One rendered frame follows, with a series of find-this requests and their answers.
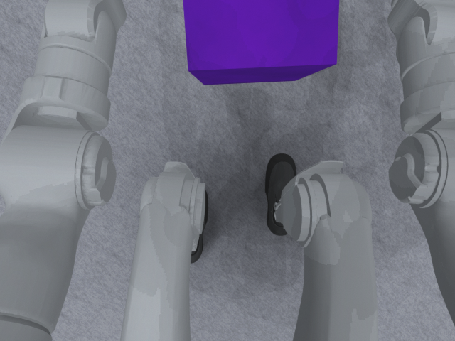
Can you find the robot left thigh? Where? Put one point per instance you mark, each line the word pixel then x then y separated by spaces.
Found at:
pixel 158 305

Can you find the robot right forearm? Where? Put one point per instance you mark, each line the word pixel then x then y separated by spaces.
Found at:
pixel 425 35

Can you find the robot left forearm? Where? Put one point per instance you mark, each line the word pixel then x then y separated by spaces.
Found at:
pixel 75 58

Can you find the robot left shin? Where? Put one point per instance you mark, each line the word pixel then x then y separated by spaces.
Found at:
pixel 149 188

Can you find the right robot upper arm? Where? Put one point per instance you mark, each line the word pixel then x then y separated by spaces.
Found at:
pixel 423 175

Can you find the left robot upper arm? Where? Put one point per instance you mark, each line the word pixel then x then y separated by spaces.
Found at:
pixel 50 179

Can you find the carton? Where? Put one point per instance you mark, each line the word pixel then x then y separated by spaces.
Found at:
pixel 246 41

